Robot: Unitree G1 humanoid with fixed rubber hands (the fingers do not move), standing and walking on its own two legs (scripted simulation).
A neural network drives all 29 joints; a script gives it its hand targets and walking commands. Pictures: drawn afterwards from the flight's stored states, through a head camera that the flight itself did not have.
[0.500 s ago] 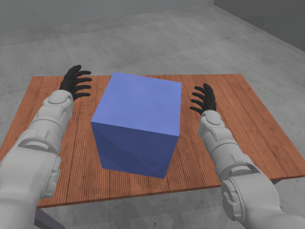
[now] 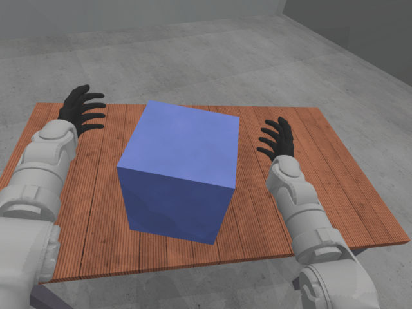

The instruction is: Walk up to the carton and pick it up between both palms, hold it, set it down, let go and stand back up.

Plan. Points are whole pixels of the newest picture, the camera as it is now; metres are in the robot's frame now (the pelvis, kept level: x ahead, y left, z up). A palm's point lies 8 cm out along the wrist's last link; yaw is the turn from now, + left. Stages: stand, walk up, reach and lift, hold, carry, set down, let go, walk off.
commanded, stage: set down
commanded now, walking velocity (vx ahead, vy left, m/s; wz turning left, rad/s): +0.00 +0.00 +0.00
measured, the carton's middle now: (182, 175) +0.43 -0.02 -0.01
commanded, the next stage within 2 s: none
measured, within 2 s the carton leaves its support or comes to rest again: neither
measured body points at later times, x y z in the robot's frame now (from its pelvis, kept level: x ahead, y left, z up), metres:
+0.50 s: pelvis +0.00 +0.03 +0.00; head +0.02 +0.05 +0.45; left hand +0.45 +0.21 +0.10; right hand +0.33 -0.21 +0.08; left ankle -0.02 +0.10 -0.74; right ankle +0.06 -0.11 -0.74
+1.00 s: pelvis +0.03 +0.02 +0.01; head +0.04 +0.05 +0.45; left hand +0.38 +0.24 +0.05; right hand +0.29 -0.18 +0.05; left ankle -0.02 +0.10 -0.74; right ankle +0.06 -0.11 -0.74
